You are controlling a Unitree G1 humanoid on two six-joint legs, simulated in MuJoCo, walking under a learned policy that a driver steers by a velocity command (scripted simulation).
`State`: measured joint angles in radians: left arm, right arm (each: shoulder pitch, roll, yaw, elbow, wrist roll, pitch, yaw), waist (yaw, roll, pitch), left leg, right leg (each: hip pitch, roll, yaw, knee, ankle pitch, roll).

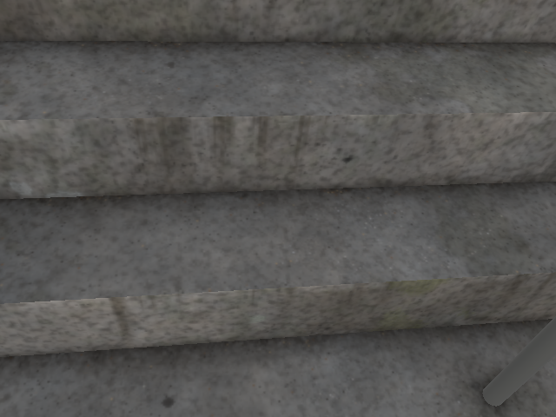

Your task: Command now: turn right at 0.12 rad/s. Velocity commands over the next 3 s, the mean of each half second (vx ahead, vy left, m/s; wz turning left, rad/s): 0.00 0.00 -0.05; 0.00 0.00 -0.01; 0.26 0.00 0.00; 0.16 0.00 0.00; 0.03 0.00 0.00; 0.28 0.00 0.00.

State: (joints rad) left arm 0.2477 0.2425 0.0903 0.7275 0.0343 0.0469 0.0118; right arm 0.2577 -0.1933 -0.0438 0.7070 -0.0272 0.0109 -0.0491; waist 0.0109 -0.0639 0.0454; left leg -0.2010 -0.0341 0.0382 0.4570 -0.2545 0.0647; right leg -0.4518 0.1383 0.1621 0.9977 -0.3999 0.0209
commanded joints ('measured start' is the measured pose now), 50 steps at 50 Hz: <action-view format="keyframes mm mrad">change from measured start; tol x4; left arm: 1 37 75 20 -23 -6 -7 -12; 6 -28 39 -15 -19 -20 -1 2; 11 44 90 -25 45 -1 -45 18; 13 -23 46 -42 66 -20 -63 8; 33 -9 40 -63 270 -28 -93 17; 50 26 21 -77 363 -29 -91 23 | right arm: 1 -92 -101 -20 -79 1 -33 1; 10 14 -127 -20 10 9 -33 10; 14 -50 -89 -9 35 3 -48 26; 33 -7 -89 1 283 15 -45 26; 50 5 -72 21 390 16 -45 15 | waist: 1 18 184 -33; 7 -49 242 -53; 10 -8 164 -63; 11 -10 116 -94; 12 -52 2 -35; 50 -24 62 6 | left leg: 1 11 215 -175 -169 327 128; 4 126 226 -203 -154 287 133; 7 143 215 -232 -138 252 129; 10 14 197 -234 -121 244 44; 11 -53 184 -218 -115 197 9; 12 -17 105 -143 -161 98 -17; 15 103 113 -142 -125 156 -5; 50 68 123 -158 -163 139 -15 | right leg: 1 34 -18 -17 29 -11 28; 7 180 -73 -140 -470 -95 7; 9 333 -86 -146 -730 171 -24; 10 423 -128 -91 -769 248 -42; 11 510 -221 -7 -742 277 -61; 13 294 -247 19 -694 256 -84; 16 239 -218 -1 -727 187 -55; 27 242 -220 -3 -751 146 -69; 50 242 -216 -22 -736 189 -75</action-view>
